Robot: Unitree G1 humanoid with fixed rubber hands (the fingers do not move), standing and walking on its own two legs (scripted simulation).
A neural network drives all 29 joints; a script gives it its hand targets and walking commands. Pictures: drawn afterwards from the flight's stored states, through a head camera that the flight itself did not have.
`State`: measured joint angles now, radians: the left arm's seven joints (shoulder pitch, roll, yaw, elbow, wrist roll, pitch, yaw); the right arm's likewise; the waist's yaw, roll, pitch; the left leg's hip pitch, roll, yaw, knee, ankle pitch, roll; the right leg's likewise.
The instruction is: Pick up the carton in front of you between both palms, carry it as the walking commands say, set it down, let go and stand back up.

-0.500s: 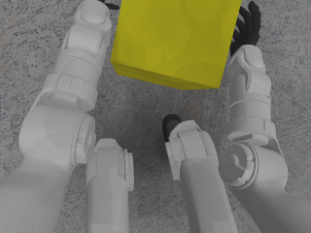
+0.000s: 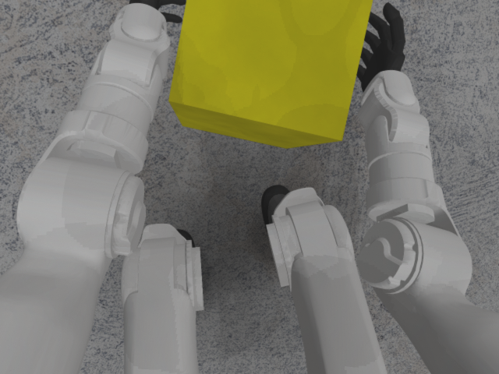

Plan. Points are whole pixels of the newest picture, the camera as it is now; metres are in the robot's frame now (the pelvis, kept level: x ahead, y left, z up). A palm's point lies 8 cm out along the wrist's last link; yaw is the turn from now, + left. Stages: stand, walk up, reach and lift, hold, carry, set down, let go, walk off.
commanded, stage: set down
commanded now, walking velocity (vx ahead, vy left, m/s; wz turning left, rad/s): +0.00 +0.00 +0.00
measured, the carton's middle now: (257, 67) +0.50 -0.11 -0.26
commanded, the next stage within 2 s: let go in 1.92 s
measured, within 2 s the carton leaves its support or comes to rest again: rests again in 0.68 s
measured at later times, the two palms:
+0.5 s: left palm (151, 11) +0.56 +0.03 -0.18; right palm (381, 69) +0.46 -0.26 -0.17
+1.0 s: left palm out of the picture +0.59 +0.05 -0.18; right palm (407, 68) +0.46 -0.30 -0.18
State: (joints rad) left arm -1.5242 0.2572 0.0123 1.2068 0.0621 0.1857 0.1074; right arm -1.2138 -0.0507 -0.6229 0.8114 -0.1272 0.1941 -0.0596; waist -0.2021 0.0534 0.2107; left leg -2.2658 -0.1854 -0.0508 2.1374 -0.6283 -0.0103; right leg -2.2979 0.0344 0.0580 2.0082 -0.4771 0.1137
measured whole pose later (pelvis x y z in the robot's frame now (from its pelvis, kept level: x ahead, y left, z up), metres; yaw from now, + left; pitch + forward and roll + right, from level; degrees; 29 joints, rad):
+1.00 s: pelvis -0.01 -0.01 -0.02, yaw -2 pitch +40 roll -4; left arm -1.55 0.46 -0.18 1.05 -0.14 0.13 0.05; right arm -1.26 -0.24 -0.39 0.98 0.23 0.01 -0.11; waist -0.20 -0.02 0.34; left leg -2.25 -0.07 -0.05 2.21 -0.64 -0.01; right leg -2.31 -0.01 -0.02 2.07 -0.45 0.03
